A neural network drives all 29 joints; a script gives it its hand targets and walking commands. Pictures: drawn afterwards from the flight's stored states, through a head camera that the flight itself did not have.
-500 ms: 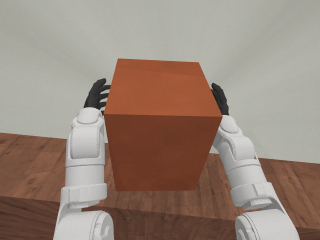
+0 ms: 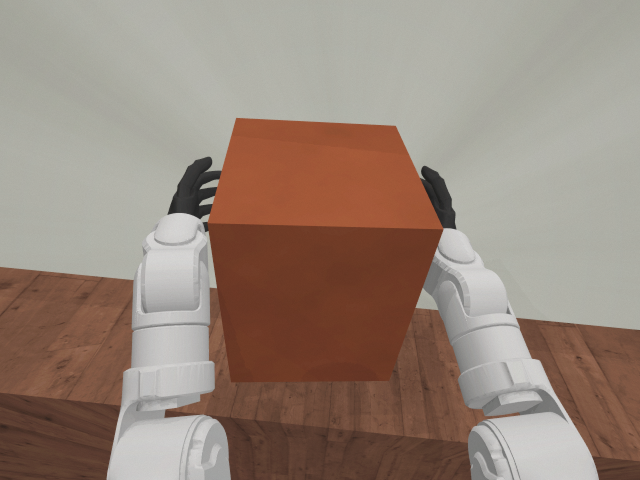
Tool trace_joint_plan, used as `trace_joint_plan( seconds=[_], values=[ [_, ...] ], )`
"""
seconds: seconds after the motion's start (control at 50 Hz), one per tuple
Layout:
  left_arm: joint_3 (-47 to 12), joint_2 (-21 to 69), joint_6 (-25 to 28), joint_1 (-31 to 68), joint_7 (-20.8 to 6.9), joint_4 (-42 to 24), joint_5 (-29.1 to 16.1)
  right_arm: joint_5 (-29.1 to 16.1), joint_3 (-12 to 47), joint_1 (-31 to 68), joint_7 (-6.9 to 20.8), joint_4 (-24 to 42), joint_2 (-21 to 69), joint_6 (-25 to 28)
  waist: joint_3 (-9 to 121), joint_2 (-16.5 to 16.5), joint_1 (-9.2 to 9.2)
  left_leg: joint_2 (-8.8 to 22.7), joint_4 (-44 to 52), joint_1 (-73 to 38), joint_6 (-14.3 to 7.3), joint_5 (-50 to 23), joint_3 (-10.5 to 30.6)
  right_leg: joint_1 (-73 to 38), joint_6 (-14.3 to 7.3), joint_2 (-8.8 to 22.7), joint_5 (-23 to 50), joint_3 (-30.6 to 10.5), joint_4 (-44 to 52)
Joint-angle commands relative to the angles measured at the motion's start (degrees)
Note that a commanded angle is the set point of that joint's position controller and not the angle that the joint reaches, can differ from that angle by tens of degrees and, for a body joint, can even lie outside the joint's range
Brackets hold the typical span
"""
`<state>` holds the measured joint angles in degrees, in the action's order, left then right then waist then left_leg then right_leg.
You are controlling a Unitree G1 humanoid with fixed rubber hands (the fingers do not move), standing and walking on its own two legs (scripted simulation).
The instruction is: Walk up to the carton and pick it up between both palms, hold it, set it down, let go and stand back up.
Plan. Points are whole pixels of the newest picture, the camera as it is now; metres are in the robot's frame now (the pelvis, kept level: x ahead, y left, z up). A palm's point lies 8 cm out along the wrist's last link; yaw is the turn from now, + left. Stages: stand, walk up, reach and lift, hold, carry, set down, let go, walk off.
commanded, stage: hold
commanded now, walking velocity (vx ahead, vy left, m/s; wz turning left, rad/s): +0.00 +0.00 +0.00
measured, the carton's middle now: (314, 252) +0.37 -0.01 +0.17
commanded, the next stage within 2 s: set down in 1.98 s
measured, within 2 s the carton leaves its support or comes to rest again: neither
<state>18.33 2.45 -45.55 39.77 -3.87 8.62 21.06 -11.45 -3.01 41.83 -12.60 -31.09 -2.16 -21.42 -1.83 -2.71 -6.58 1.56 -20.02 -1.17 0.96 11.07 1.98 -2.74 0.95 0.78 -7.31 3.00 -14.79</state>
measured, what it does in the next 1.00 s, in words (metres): stands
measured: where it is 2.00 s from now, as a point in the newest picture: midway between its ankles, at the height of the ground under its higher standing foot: outside the picture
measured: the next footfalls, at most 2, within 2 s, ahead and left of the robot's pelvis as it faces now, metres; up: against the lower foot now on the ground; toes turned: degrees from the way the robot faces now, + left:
none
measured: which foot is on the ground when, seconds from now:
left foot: down 0.00-1.00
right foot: down 0.00-1.00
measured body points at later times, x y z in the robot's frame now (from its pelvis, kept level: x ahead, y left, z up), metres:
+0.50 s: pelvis +0.00 +0.00 +0.00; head -0.06 +0.03 +0.45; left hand +0.38 +0.14 +0.22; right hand +0.37 -0.15 +0.21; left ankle +0.01 +0.13 -0.75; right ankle +0.02 -0.13 -0.75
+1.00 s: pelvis +0.00 +0.00 +0.00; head -0.06 +0.02 +0.45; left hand +0.38 +0.14 +0.22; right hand +0.37 -0.16 +0.21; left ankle +0.01 +0.13 -0.75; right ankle +0.02 -0.13 -0.75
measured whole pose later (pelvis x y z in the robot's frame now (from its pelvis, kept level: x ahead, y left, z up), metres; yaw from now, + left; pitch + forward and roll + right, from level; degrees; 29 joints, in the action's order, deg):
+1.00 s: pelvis +0.00 +0.00 +0.00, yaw +0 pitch -10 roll -1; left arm 17.8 2.8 -45.8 39.0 -3.7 7.1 21.0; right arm -12.7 -1.7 41.0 -12.8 -29.6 -3.0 -21.4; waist -1.4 -2.3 -6.2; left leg 1.6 -19.8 -1.0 0.9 11.0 1.4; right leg -2.5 0.9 0.6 -7.2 2.5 -14.6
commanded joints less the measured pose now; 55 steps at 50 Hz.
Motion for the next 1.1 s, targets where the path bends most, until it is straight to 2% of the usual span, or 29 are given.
trace_joint_plan(
  seconds=[0.0, 0.02, 0.04, 0.08, 0.1, 0.12, 0.22, 0.24, 0.32, 0.36, 0.38, 0.46, 0.48, 0.54, 0.58, 0.64, 0.66, 0.72, 0.74, 0.76, 0.78, 0.8, 0.84, 0.86, 0.94, 1.0, 1.04, 1.06, 1.08],
  values=[
    [-26.4, 31.3, 4.3, 34.9, -7.1, -4.6, -8.8, -5.9, 22.3, 48.4, 5.0, 19.1, 32.9, 4.1, 21.2, 3.4, 0.39, -4.7, 2.1, -1.0, -0.4, -16.0, -4.6, -7.8, 1.2, -5.0, 9.6, 2.7, 0.4],
    [-27.7, 31.8, 4.5, 35.4, -6.9, -7.4, -9.4, -6.0, 22.7, 46.7, 5.0, 19.5, 33.2, 4.2, 23.3, 4.2, -0.05, -4.5, 1.4, -2.4, 0.2, -19.2, -4.6, -8.3, 1.1, -5.4, 11.5, 2.7, -0.3],
    [-28.1, 31.4, 4.3, 34.9, -7.0, -6.1, -9.8, -5.7, 21.9, 47.4, 4.7, 20.9, 32.2, 4.1, 23.1, 4.1, -1.13, -4.5, 1.1, -2.6, 0.3, -19.5, -4.1, -8.2, 1.1, -5.3, 11.6, 2.7, 0.0],
    [-27.5, 32.0, 4.2, 34.9, -6.8, -7.2, -10.0, -6.3, 23.0, 48.0, 4.9, 21.3, 33.0, 4.5, 23.5, 3.7, 0.23, -4.5, 1.5, -1.9, -0.2, -18.3, -4.5, -8.5, 1.1, -5.3, 11.1, 2.5, -0.1],
    [-26.2, 30.7, 3.8, 33.8, -7.2, -4.5, -9.3, -5.6, 22.1, 48.2, 4.6, 20.2, 31.9, 4.0, 20.5, 2.1, -0.38, -4.5, 2.1, -0.9, -0.8, -14.8, -4.5, -8.3, 1.3, -5.1, 9.2, 2.7, 0.4],
    [-26.3, 30.4, 3.9, 35.0, -7.1, -4.4, -8.9, -5.5, 21.6, 48.9, 4.9, 20.0, 31.6, 4.0, 20.6, 3.0, -0.15, -4.5, 2.4, -0.2, -1.0, -13.0, -4.6, -7.2, 1.2, -4.9, 7.7, 2.6, 0.5],
    [-29.3, 32.3, 5.0, 38.0, -6.1, -9.4, -10.8, -6.7, 22.9, 49.4, 5.1, 23.2, 33.1, 4.9, 25.5, 4.9, 0.08, -4.5, 1.0, -2.0, 0.4, -18.4, -4.2, -7.9, 0.9, -5.4, 10.3, 2.5, -0.4],
    [-29.1, 32.0, 4.7, 37.2, -6.0, -8.3, -10.4, -6.7, 23.1, 47.2, 5.2, 20.9, 32.9, 4.2, 22.9, 5.1, 0.02, -4.2, 1.0, -2.6, 0.7, -19.2, -3.9, -6.5, 0.8, -5.7, 9.4, 2.6, -0.3],
    [-27.0, 31.5, 3.6, 34.1, -6.6, -4.8, -8.7, -5.1, 21.8, 46.8, 5.3, 18.4, 31.5, 3.6, 17.8, 3.1, 0.07, -4.2, 3.0, 0.4, -0.1, -13.3, -4.5, -7.2, 0.7, -5.2, 6.1, 2.6, 0.8],
    [-26.3, 30.6, 3.0, 34.3, -7.3, -2.4, -8.2, -3.9, 19.2, 46.5, 5.2, 16.3, 30.3, 3.1, 16.0, 2.8, -1.43, -4.3, 3.8, 1.5, -0.8, -9.7, -4.6, -6.3, 0.7, -4.7, 4.5, 2.5, 1.1],
    [-25.3, 31.5, 3.3, 34.5, -7.1, -5.4, -7.1, -5.5, 21.0, 46.7, 5.6, 17.4, 32.3, 3.6, 18.5, 4.1, 0.77, -4.2, 3.7, 0.4, -0.3, -12.8, -4.8, -7.9, 0.7, -5.0, 6.3, 2.7, 0.1],
    [-27.8, 31.8, 3.9, 35.9, -7.5, -6.5, -9.7, -5.1, 20.3, 47.9, 5.2, 19.6, 31.5, 4.1, 21.6, 3.4, -1.33, -4.4, 2.3, -0.9, 0.0, -15.7, -4.6, -7.7, 0.9, -5.2, 8.9, 2.9, 0.2],
    [-27.1, 31.5, 4.1, 36.2, -7.2, -6.8, -9.5, -5.6, 22.0, 48.3, 5.0, 20.5, 33.1, 4.3, 21.8, 4.1, -0.32, -4.4, 1.9, -2.0, -0.1, -18.2, -4.5, -7.8, 1.4, -5.1, 10.6, 2.4, 0.0],
    [-29.6, 31.3, 4.6, 37.1, -7.0, -7.6, -11.3, -5.5, 21.8, 47.8, 4.8, 21.7, 32.8, 4.5, 24.7, 4.3, -1.46, -4.5, 0.7, -2.2, 0.1, -18.6, -4.2, -8.0, 1.0, -5.1, 11.6, 2.5, 0.0],
    [-29.6, 32.1, 4.7, 35.9, -6.7, -8.5, -11.0, -6.3, 22.9, 48.7, 4.6, 23.2, 32.6, 4.9, 25.0, 4.6, -0.69, -4.6, 0.6, -2.6, 0.1, -19.3, -4.2, -7.9, 1.3, -5.1, 11.7, 2.6, -0.3],
    [-28.4, 30.7, 4.8, 38.3, -7.0, -7.8, -10.3, -4.6, 21.3, 46.5, 4.8, 19.3, 32.4, 4.0, 22.2, 3.8, -1.45, -4.7, 2.0, -0.6, -0.6, -12.6, -4.5, -7.4, 1.2, -4.6, 8.0, 2.3, 0.1],
    [-27.6, 30.7, 4.4, 37.3, -6.8, -6.3, -9.4, -4.8, 22.2, 47.3, 5.1, 20.0, 32.8, 4.0, 20.7, 3.8, -0.31, -4.5, 2.5, 0.0, -0.7, -12.7, -4.4, -6.7, 1.2, -4.8, 6.9, 2.6, 0.3],
    [-27.3, 31.2, 4.2, 35.5, -7.0, -5.8, -9.2, -4.5, 21.1, 47.1, 5.2, 19.0, 32.1, 3.9, 20.4, 3.3, -0.45, -4.3, 2.7, 0.5, -0.6, -12.6, -4.6, -7.3, 0.9, -5.0, 6.8, 2.6, 0.0],
    [-26.1, 31.7, 4.1, 35.8, -6.7, -5.9, -8.2, -5.4, 23.1, 48.5, 5.4, 19.3, 33.2, 3.9, 19.7, 3.5, 1.21, -4.6, 3.3, 0.4, -0.7, -13.2, -4.7, -7.7, 1.0, -5.2, 5.5, 2.9, 0.2],
    [-26.3, 31.2, 4.3, 35.9, -7.1, -4.6, -9.0, -4.9, 21.1, 48.3, 5.2, 18.9, 32.0, 3.8, 19.6, 2.2, -0.45, -4.6, 3.0, 0.0, -0.9, -12.3, -4.8, -6.8, 1.2, -4.8, 6.8, 2.7, 0.5],
    [-26.1, 31.0, 4.0, 33.3, -7.0, -5.4, -9.0, -6.0, 22.6, 48.0, 5.1, 21.8, 32.1, 4.2, 22.0, 2.1, 0.26, -4.4, 2.4, -0.2, -0.8, -15.6, -4.5, -8.8, 1.1, -5.3, 10.1, 2.6, -0.1],
    [-25.9, 30.8, 3.8, 34.3, -7.2, -4.2, -8.6, -5.4, 22.1, 49.1, 5.0, 20.5, 32.0, 4.1, 20.3, 3.3, 0.54, -4.6, 3.0, 0.0, -0.7, -13.7, -4.8, -7.7, 1.2, -5.1, 6.8, 2.7, 0.7],
    [-26.3, 31.1, 4.0, 35.7, -6.8, -7.0, -8.9, -6.3, 24.1, 48.9, 5.2, 21.4, 33.6, 4.4, 23.9, 2.9, 1.42, -4.6, 2.2, -1.1, -1.0, -16.2, -4.7, -8.3, 1.3, -5.4, 9.6, 2.7, -0.3],
    [-27.3, 31.4, 4.1, 34.9, -6.7, -6.8, -9.7, -6.3, 23.2, 48.4, 5.0, 21.8, 32.4, 4.2, 23.4, 2.3, 0.14, -4.4, 1.7, -1.7, -0.8, -17.2, -4.3, -7.6, 1.3, -5.5, 11.0, 2.8, -0.2],
    [-26.7, 30.8, 4.0, 36.2, -6.6, -6.7, -9.2, -6.4, 23.5, 48.5, 5.0, 21.2, 32.8, 3.9, 21.7, 3.5, 1.16, -4.5, 2.2, -1.5, -0.5, -16.4, -4.5, -6.9, 1.3, -5.2, 9.3, 2.5, 0.0],
    [-26.6, 30.6, 3.9, 36.5, -7.1, -6.0, -9.5, -5.2, 21.2, 47.5, 5.0, 18.5, 32.7, 3.6, 20.2, 2.1, -0.46, -4.5, 2.5, -0.4, -1.0, -12.7, -4.5, -6.3, 1.2, -4.9, 7.7, 2.4, 0.5],
    [-27.2, 30.4, 3.7, 35.9, -7.2, -4.9, -9.1, -4.1, 19.6, 46.5, 4.9, 16.9, 31.2, 3.5, 17.8, 3.6, -1.34, -4.5, 2.8, 0.2, -0.8, -11.3, -4.6, -5.4, 1.2, -4.6, 6.3, 2.4, 0.6],
    [-26.6, 30.6, 3.7, 34.7, -7.4, -5.9, -8.4, -4.7, 20.8, 45.8, 5.0, 17.4, 32.5, 3.5, 18.6, 3.4, -0.55, -4.7, 2.7, -0.6, -0.7, -13.0, -4.8, -6.8, 1.4, -4.6, 8.0, 2.5, 0.5],
    [-27.4, 31.3, 4.0, 36.3, -7.6, -6.7, -9.6, -4.9, 20.6, 47.1, 4.8, 18.5, 32.5, 3.6, 19.7, 3.1, -1.19, -4.4, 2.4, -1.1, -0.6, -13.9, -4.7, -7.0, 1.4, -4.8, 8.5, 2.5, 0.3]
  ],
)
